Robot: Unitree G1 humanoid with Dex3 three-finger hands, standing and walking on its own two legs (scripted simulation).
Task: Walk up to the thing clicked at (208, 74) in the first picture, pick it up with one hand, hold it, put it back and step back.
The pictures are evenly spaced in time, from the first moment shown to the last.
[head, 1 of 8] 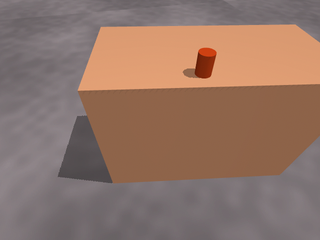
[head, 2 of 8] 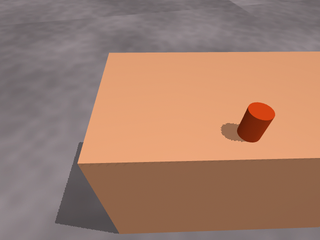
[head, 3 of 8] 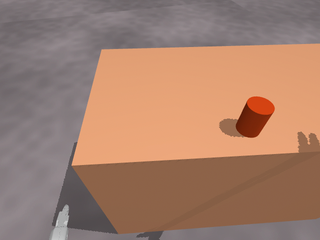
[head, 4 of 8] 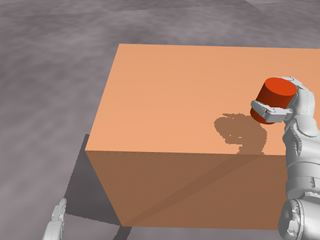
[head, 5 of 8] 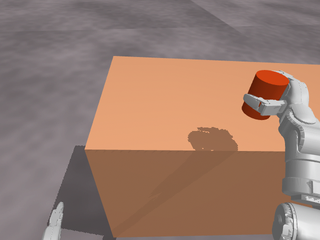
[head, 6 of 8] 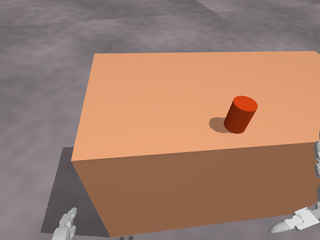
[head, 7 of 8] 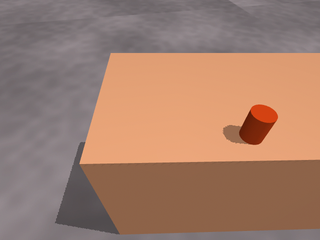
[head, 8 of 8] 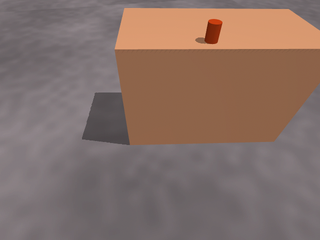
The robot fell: no
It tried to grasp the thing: yes
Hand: right
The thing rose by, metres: 0.23
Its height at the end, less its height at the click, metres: +0.00
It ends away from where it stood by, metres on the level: 0.00
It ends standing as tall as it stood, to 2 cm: yes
